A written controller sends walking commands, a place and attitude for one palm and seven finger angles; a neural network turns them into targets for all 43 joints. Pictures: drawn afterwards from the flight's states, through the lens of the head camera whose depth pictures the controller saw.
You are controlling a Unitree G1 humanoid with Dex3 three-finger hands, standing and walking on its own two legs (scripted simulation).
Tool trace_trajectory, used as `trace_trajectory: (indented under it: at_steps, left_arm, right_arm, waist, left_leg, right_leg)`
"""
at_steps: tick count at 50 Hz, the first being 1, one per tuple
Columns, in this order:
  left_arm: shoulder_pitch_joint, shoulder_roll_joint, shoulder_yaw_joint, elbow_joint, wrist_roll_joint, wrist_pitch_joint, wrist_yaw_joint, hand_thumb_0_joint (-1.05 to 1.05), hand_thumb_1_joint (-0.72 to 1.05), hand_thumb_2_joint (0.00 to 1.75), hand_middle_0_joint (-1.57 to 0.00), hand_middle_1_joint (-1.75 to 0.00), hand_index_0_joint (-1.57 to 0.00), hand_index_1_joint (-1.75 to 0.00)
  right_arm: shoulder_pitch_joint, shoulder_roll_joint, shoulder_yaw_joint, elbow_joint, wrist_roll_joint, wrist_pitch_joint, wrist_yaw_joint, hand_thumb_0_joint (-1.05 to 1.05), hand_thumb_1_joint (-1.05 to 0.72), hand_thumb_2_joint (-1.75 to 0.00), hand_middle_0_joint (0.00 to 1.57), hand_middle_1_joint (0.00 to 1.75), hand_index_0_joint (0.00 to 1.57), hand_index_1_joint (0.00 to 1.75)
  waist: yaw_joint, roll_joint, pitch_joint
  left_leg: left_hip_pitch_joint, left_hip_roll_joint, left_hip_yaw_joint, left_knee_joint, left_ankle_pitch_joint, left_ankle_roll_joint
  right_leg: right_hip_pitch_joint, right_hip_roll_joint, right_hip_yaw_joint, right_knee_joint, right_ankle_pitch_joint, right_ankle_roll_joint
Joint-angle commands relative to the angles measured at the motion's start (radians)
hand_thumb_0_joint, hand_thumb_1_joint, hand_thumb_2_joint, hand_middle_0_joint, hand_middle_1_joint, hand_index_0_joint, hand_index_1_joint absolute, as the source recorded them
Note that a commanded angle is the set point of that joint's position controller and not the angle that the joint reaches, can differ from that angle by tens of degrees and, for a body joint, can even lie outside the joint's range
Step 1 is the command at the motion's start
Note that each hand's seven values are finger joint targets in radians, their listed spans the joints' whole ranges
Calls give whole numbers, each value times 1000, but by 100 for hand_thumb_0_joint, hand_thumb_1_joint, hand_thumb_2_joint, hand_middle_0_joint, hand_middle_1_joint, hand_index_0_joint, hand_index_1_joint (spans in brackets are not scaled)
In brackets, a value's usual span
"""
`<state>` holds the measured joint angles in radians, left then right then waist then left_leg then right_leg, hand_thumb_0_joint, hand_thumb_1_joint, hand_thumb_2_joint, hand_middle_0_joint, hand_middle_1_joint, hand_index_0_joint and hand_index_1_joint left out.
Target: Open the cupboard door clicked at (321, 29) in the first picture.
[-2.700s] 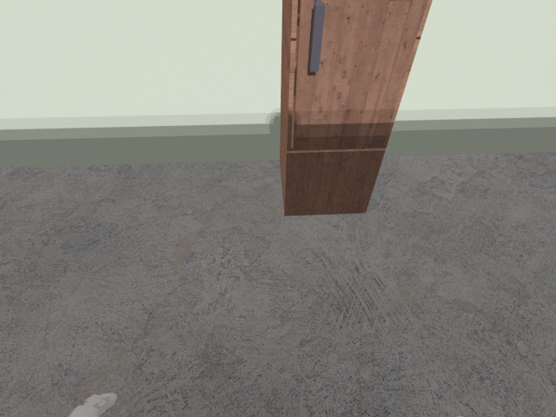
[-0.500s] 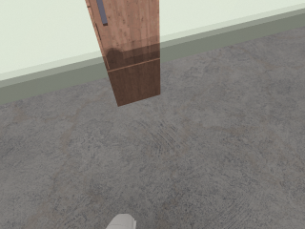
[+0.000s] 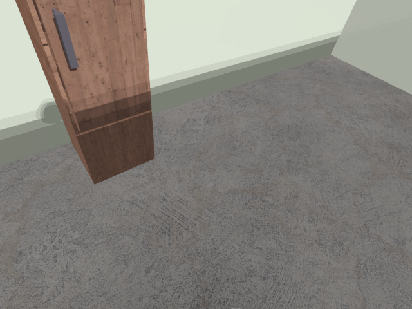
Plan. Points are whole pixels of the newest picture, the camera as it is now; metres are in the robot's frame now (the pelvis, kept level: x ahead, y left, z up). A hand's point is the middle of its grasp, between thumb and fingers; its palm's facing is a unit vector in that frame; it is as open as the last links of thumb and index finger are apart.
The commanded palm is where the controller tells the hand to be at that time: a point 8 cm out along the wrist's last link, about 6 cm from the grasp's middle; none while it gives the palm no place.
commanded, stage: walk to a spot facing it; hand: left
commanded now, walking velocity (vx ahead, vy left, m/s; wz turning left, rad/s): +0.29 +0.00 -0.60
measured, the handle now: (64, 39) +0.88 +0.57 +0.08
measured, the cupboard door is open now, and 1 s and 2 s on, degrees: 0 0 0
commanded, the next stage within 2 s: turn to face it in 0.72 s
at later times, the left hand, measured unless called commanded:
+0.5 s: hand (188, 237) +0.35 +0.06 -0.21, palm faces -0.36 -0.93 -0.12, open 7.4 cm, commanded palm none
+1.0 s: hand (181, 206) +0.45 +0.09 -0.21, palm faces -0.38 -0.91 -0.18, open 7.4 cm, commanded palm none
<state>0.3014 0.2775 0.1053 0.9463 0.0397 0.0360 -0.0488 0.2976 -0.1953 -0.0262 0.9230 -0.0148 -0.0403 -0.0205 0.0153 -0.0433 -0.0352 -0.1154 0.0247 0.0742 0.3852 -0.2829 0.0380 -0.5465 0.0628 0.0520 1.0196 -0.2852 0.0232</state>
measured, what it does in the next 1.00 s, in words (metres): walks ahead, turning right: right foot, then left foot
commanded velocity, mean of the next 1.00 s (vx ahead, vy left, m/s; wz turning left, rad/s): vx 0.23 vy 0.00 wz -0.28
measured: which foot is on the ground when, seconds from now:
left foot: down 0.00-0.42, up 0.44-0.92, down 0.94-1.00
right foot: up 0.00-0.40, down 0.42-0.96, up 0.98-1.00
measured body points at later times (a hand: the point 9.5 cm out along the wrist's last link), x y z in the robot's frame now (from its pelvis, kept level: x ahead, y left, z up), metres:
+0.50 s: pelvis +0.18 -0.06 -0.04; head +0.25 -0.06 +0.41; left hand +0.37 +0.11 -0.19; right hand -0.01 -0.22 -0.16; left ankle +0.04 +0.09 -0.63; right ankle +0.22 -0.11 -0.75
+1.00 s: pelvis +0.41 -0.09 -0.03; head +0.46 -0.08 +0.42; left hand +0.48 +0.14 -0.19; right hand +0.45 -0.35 -0.15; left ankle +0.52 -0.06 -0.75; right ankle +0.23 -0.12 -0.71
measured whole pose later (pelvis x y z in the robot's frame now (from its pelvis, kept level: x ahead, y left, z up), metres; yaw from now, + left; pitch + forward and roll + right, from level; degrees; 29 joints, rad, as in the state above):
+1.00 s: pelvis +0.41 -0.09 -0.03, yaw -29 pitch +0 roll -1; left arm 0.39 0.19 0.04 1.06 0.00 -0.05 0.03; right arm 0.06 -0.14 -0.01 0.93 -0.02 -0.06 0.00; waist 0.05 -0.05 0.07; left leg -0.42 0.02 0.13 0.62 -0.21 0.07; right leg -0.16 0.06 0.03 0.85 -0.49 -0.01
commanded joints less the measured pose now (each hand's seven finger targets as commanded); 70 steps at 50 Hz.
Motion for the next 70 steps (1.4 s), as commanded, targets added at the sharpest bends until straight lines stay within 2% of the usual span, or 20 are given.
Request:
trace_trajectory:
  at_steps: [1, 7, 14, 17, 19, 20, 21, 22, 23, 26, 29, 41, 45, 46, 47, 48, 49, 53, 62, 70]
  left_arm:
    - [-29, 6, 5, -69, 3, -12, -7, 0, 90, 90, -20, -30, -20, -30]
    - [-120, -26, -10, -77, -4, -3, -2, 0, 90, 90, -20, -30, -20, -30]
    - [-338, -70, -44, -120, -10, -25, -16, 0, 90, 90, -20, -30, -20, -30]
    - [-241, -49, -40, -90, -9, -42, -7, 0, 90, 90, -20, -30, -20, -30]
    - [-40, 14, -15, -33, -6, -63, 3, 0, 90, 90, -20, -30, -20, -30]
    - [103, 77, 3, 10, -4, -71, 12, 0, 90, 90, -20, -30, -20, -30]
    - [198, 176, 21, 28, -12, -78, 26, 0, 90, 90, -20, -30, -20, -30]
    - [206, 216, 30, 25, -39, -69, 40, 0, 90, 90, -20, -30, -20, -30]
    - [150, 207, 30, 17, -44, -62, 46, 0, 90, 90, -20, -30, -20, -30]
    - [-26, 79, -10, -22, -36, -86, 57, 0, 90, 90, -20, -30, -20, -30]
    - [-51, 62, -19, -14, -20, -105, 51, 0, 90, 90, -20, -30, -20, -30]
    - [148, 53, -20, 23, -14, -115, 72, 0, 90, 90, -20, -30, -20, -30]
    - [126, 51, -35, 40, -22, -117, 86, 0, 90, 90, -20, -30, -20, -30]
    - [109, 51, -38, 45, -33, -117, 92, 0, 90, 90, -20, -30, -20, -30]
    - [129, 25, -45, 44, -45, -116, 94, 0, 90, 90, -20, -30, -20, -30]
    - [203, -27, -62, 55, -59, -120, 92, 0, 90, 90, -20, -30, -20, -30]
    - [221, -5, -58, 61, -51, -110, 100, 0, 90, 90, -20, -30, -20, -30]
    - [54, -26, -49, 50, -25, -59, 83, 0, 90, 90, -20, -30, -20, -30]
    - [-17, -17, -9, 3, -13, -8, 72, 0, 90, 90, -20, -30, -20, -30]
    - [-186, 1, -8, -74, -22, -10, 73, 0, 90, 90, -20, -30, -20, -30]
  right_arm:
    - [55, -129, -21, -25, 1, -39, -19, 0, -90, -90, 20, 30, 20, 30]
    - [219, -86, -4, 55, 3, -52, -32, 0, -90, -90, 20, 30, 20, 30]
    - [335, -81, -10, 131, -16, -45, -34, 0, -90, -90, 20, 30, 20, 30]
    - [322, -122, -26, 136, -10, -39, -31, 0, -90, -90, 20, 30, 20, 30]
    - [268, -158, -39, 111, 2, -39, -25, 0, -90, -90, 20, 30, 20, 30]
    - [228, -152, -37, 89, 15, -38, -12, 0, -90, -90, 20, 30, 20, 30]
    - [227, -64, -23, 53, 32, -39, -5, 0, -90, -90, 20, 30, 20, 30]
    - [133, -60, -28, 6, 29, -47, -14, 0, -90, -90, 20, 30, 20, 30]
    - [85, -61, -37, -12, 20, -47, -14, 0, -90, -90, 20, 30, 20, 30]
    - [65, -49, -38, 19, -3, -17, -2, 0, -90, -90, 20, 30, 20, 30]
    - [132, -14, -34, 36, -10, 16, 3, 0, -90, -90, 20, 30, 20, 30]
    - [-288, -36, -23, -105, -8, -10, 32, 0, -90, -90, 20, 30, 20, 30]
    - [-160, -36, -17, -40, -3, -18, 23, 0, -90, -90, 20, 30, 20, 30]
    - [-31, -64, -21, 8, -5, -21, 18, 0, -90, -90, 20, 30, 20, 30]
    - [89, -128, -33, 43, -14, -25, 10, 0, -90, -90, 20, 30, 20, 30]
    - [172, -197, -45, 68, -13, -25, 8, 0, -90, -90, 20, 30, 20, 30]
    - [134, -184, -31, 64, 6, -6, 6, 0, -90, -90, 20, 30, 20, 30]
    - [-50, -93, -9, 38, 1, -5, -9, 0, -90, -90, 20, 30, 20, 30]
    - [-21, -138, -58, 16, -1, 25, 3, 0, -90, -90, 20, 30, 20, 30]
    - [69, -170, -82, 26, -8, 39, -2, 0, -90, -90, 20, 30, 20, 30]
  waist:
    - [10, 187, 164]
    - [-20, 191, 188]
    - [-89, 193, 211]
    - [-36, 226, 102]
    - [65, 244, -21]
    - [139, 195, -115]
    - [154, -35, -227]
    - [151, -43, -264]
    - [119, 32, -128]
    - [4, 123, 54]
    - [-63, 73, 74]
    - [50, -76, 53]
    - [-23, -99, -24]
    - [-75, -74, -92]
    - [-111, 38, -192]
    - [-103, 254, -308]
    - [-72, 219, -274]
    - [-10, 157, 59]
    - [-7, 175, -7]
    - [-62, 183, -19]
  left_leg:
    - [-8, 216, -108, -225, 37, -66]
    - [113, 238, -4, -147, 491, -84]
    - [270, 265, 119, -91, 772, 18]
    - [290, 277, 196, 106, 1192, 9]
    - [179, 280, 208, 376, 1159, -12]
    - [-64, 281, 214, 624, 896, -38]
    - [-417, 108, 186, 973, -143, -87]
    - [-558, 59, 40, 1175, -325, -79]
    - [-608, 110, -41, 1179, -219, -62]
    - [-481, 184, -73, 1007, -42, -78]
    - [-422, 169, -45, 887, 2, -94]
    - [-572, 72, 10, 447, 46, -103]
    - [-261, -24, 71, 186, 152, -58]
    - [-79, -18, 40, 79, 306, -43]
    - [213, 123, -73, 128, 722, 17]
    - [446, 399, -350, 190, 1276, 168]
    - [359, 441, -370, 128, 1344, 235]
    - [-101, 263, -264, -58, 788, 159]
    - [-128, 169, -328, -148, 177, 88]
    - [-12, 177, -492, -95, 253, 140]
  right_leg:
    - [-220, -71, -6, 230, 145, 14]
    - [-330, -102, -56, 261, 176, 19]
    - [-253, -89, -225, -155, 83, -30]
    - [-12, 3, -300, -319, 20, -85]
    - [308, 20, -279, -427, 51, -123]
    - [637, -69, -182, -485, 166, -173]
    - [918, -387, 298, -519, 320, -315]
    - [933, -491, 558, -612, 417, -396]
    - [813, -487, 455, -657, 355, -391]
    - [362, -361, 260, -740, 286, -163]
    - [218, -271, 111, -755, 378, -204]
    - [572, -225, 172, -612, 834, -190]
    - [587, -193, 85, -481, 1026, -124]
    - [553, -179, 65, -347, 967, -88]
    - [367, -118, 11, -154, 672, -39]
    - [121, -13, -59, 157, -147, -5]
    - [117, -41, 0, 251, -351, -4]
    - [126, -137, -22, 134, -192, 37]
    - [33, -141, -39, 90, 5, 73]
    - [-2, -111, -19, -77, -110, 73]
